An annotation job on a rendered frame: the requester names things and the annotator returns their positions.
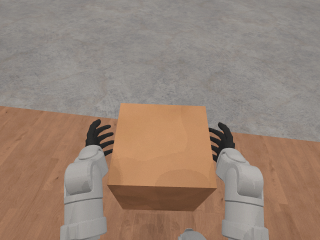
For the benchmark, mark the left robot forearm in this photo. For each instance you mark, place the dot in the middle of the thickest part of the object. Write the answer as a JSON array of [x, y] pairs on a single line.
[[83, 192]]

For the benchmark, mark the robot right shin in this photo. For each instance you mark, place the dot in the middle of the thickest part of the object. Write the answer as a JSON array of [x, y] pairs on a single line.
[[188, 229]]

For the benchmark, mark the carton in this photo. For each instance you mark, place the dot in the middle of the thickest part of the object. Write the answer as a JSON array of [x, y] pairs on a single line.
[[162, 158]]

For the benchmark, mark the right robot hand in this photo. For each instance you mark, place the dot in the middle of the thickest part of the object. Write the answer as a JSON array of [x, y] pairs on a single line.
[[225, 142]]

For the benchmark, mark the left robot hand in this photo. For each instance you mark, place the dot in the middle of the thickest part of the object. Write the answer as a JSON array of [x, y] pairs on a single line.
[[94, 139]]

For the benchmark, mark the right robot forearm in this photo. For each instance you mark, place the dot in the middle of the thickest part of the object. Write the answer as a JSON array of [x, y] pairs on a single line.
[[244, 196]]

